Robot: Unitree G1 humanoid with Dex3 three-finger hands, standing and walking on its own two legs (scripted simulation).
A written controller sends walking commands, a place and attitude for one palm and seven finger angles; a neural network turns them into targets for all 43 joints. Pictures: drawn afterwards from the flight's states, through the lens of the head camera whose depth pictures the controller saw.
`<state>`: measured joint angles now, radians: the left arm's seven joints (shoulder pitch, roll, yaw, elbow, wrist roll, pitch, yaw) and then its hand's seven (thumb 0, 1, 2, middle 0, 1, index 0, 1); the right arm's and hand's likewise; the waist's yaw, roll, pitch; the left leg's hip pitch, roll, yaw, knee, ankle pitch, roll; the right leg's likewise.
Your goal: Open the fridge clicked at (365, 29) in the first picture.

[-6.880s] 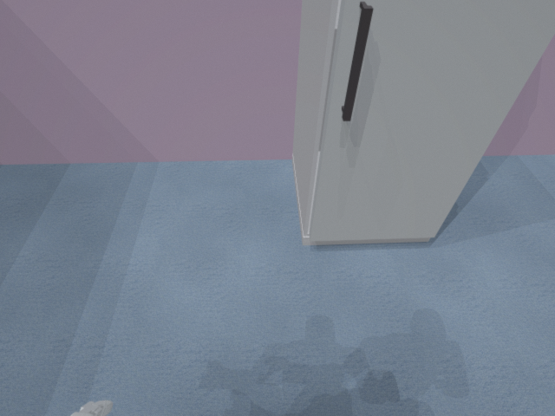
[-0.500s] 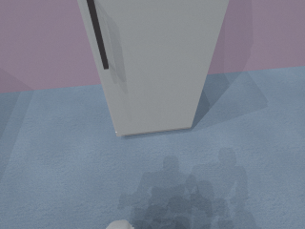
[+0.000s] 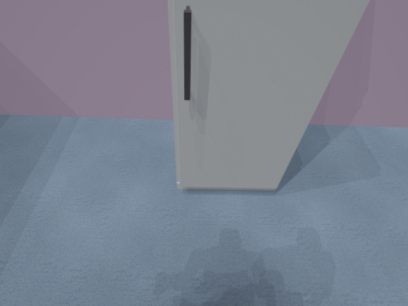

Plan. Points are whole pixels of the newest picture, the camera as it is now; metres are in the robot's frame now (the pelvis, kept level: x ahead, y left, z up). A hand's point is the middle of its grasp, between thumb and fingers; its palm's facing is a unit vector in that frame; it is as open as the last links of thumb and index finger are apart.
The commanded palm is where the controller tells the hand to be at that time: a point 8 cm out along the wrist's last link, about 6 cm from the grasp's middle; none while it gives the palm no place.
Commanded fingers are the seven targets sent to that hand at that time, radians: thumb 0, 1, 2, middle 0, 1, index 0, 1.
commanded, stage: take the last steps up to it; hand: left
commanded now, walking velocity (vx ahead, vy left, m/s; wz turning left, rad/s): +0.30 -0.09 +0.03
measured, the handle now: (187, 57) +0.79 +0.09 +0.09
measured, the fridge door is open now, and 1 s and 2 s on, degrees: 0 0 0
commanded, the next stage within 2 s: come to a stop and stand still in 1.12 s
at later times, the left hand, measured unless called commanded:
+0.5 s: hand out of the picture -0.08 +0.07 -0.16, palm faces +0.18 -0.97 -0.16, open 7.4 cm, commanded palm none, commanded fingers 0.00 0.90 0.90 -0.20 -0.30 -0.20 -0.30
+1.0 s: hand (131, 266) +0.24 +0.18 -0.17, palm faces +0.10 -0.98 -0.19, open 7.4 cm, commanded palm none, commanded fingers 0.00 0.90 0.90 -0.20 -0.30 -0.20 -0.30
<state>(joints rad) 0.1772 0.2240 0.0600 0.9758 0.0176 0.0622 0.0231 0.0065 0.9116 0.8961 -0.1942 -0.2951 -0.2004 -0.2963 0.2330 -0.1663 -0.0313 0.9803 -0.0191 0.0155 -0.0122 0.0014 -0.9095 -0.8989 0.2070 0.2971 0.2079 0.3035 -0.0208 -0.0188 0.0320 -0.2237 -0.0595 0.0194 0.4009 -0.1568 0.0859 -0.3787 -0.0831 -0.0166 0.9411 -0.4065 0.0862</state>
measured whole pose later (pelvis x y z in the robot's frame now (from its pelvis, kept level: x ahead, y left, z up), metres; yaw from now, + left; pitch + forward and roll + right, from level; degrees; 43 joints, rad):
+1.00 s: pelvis +0.20 +0.00 +0.00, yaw +1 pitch -2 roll +1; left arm 0.25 0.18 0.08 1.04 0.03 -0.01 0.00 0.00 0.92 0.90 -0.19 -0.29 -0.20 -0.30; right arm 0.24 -0.16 -0.06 1.03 -0.02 -0.08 -0.03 -0.05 -0.95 -0.90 0.21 0.30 0.21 0.30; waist 0.01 -0.04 -0.01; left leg -0.12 0.02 0.20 0.41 -0.26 0.03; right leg -0.54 -0.14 -0.06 1.01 -0.22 0.03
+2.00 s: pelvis +0.26 +0.01 +0.00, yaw +1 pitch +0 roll +0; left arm 0.26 0.20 0.05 1.09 0.02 0.05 0.03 0.01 0.91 0.90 -0.19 -0.30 -0.20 -0.30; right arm 0.18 -0.14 -0.03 1.02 -0.01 0.00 -0.04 0.00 -0.93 -0.90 0.21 0.30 0.21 0.30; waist 0.02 -0.04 0.02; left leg -0.20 -0.04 0.10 0.39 -0.20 0.08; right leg -0.30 -0.05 0.01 0.84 -0.42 0.05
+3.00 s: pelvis +0.24 +0.00 -0.01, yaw +3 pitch +0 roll -1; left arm 0.36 0.10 -0.01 1.10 0.02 -0.03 0.05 0.01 0.91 0.90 -0.20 -0.30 -0.20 -0.30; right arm 0.33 -0.15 0.00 1.07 -0.02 -0.02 -0.02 0.02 -0.93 -0.90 0.20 0.30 0.20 0.30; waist -0.02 0.03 0.00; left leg -0.33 -0.01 0.06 0.58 -0.24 0.06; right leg -0.17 -0.01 -0.07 0.53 -0.35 0.00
